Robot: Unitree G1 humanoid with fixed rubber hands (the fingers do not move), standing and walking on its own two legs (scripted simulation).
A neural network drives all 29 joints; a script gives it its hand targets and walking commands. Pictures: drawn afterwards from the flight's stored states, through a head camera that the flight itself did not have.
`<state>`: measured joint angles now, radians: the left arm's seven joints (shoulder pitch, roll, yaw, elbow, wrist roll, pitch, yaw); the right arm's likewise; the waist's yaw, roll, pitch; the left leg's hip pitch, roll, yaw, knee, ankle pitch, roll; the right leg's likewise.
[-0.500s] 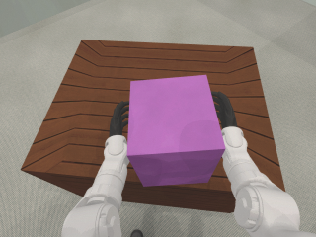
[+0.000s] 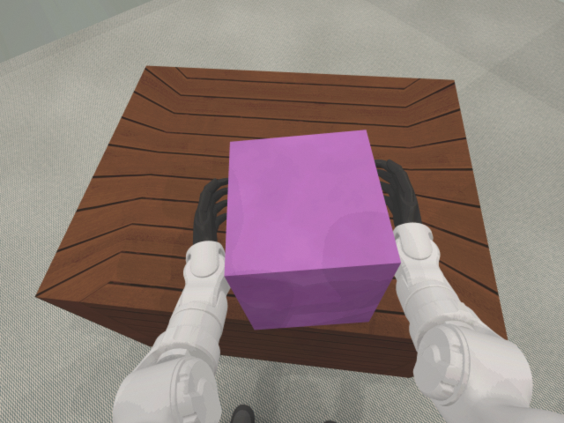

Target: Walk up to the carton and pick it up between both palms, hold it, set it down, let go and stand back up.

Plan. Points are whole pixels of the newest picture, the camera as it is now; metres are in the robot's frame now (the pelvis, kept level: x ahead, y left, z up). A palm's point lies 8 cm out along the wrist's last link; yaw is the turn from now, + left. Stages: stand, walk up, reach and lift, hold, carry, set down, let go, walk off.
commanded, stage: set down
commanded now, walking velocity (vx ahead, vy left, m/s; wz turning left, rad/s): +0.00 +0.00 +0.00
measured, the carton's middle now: (305, 239) +0.39 +0.02 -0.05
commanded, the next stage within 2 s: none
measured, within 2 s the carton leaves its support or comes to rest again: neither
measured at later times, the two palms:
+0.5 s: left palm (210, 233) +0.37 +0.16 -0.01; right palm (405, 220) +0.42 -0.13 +0.00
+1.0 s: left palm (211, 233) +0.37 +0.16 -0.02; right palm (404, 220) +0.42 -0.13 -0.01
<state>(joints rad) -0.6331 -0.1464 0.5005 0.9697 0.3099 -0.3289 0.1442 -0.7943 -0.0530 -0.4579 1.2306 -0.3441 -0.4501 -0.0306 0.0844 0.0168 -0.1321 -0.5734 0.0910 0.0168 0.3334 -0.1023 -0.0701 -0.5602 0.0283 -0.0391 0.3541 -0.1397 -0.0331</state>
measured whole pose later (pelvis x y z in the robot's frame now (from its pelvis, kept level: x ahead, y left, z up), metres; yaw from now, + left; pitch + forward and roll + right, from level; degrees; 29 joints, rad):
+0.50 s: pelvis +0.00 +0.00 +0.00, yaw -1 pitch +21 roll +0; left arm -0.63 -0.16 0.50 0.92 0.34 -0.35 0.15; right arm -0.79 -0.05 -0.50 1.23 -0.36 -0.49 -0.01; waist 0.09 0.01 -0.12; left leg -0.60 0.10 0.04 0.36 -0.11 -0.06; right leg -0.59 0.03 -0.02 0.36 -0.13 -0.03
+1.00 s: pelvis -0.01 +0.01 -0.01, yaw -2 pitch +22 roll +0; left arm -0.67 -0.13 0.49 1.01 0.33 -0.38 0.18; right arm -0.85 -0.09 -0.42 1.30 -0.27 -0.45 -0.01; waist 0.09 0.00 -0.13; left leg -0.65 0.10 0.06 0.40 -0.13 -0.05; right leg -0.65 0.03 -0.01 0.41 -0.14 -0.02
